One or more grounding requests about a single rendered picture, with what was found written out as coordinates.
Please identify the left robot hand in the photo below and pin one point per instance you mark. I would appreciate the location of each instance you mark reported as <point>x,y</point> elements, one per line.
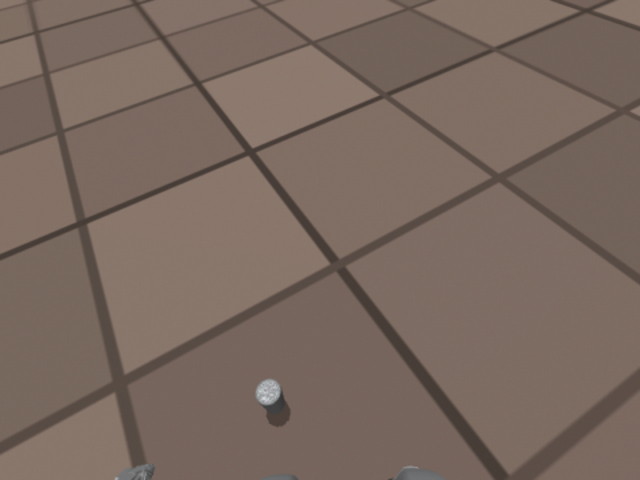
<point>143,472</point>

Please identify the cup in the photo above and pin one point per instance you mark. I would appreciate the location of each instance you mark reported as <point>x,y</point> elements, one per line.
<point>269,395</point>

